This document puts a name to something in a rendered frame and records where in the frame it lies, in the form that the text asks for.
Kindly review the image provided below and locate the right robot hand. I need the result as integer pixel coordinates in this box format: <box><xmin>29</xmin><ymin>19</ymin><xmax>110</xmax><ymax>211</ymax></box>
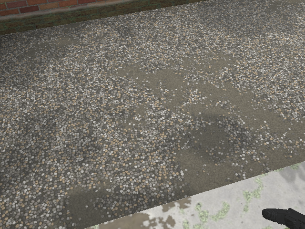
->
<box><xmin>262</xmin><ymin>208</ymin><xmax>305</xmax><ymax>229</ymax></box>

